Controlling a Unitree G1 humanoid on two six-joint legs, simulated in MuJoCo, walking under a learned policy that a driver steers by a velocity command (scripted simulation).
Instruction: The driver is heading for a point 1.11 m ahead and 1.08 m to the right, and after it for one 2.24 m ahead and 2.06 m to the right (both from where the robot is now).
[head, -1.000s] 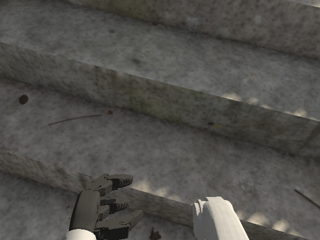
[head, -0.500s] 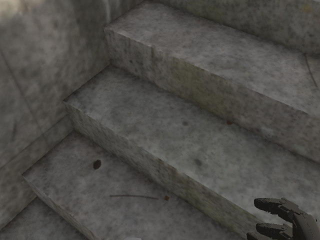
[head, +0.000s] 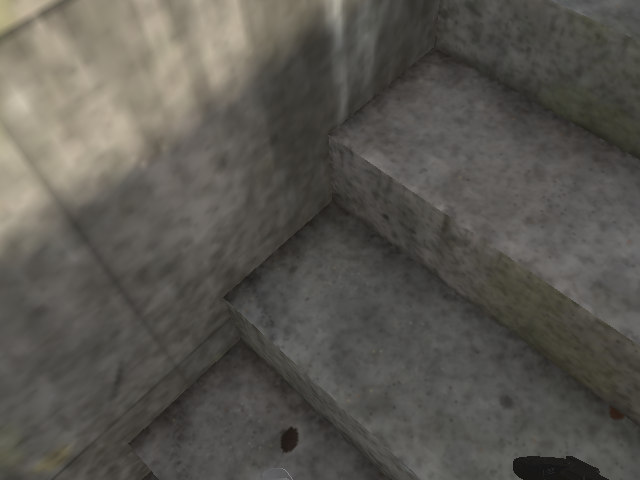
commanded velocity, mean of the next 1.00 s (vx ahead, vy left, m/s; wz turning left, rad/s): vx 0.50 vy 0.00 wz -0.53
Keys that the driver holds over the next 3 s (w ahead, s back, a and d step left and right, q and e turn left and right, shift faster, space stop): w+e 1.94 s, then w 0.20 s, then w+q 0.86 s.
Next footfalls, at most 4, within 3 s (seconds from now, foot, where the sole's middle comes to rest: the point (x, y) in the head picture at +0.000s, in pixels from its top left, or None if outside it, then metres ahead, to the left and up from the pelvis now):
0.44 right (423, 423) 0.39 -0.08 -0.48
0.84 left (351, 299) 0.60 0.04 -0.48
1.16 right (639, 226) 0.64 -0.38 -0.30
1.60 left None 0.91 -0.48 -0.11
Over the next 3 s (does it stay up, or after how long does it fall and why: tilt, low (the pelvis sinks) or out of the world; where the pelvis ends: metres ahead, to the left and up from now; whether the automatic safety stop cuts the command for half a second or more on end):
stays up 0.97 -1.18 1.00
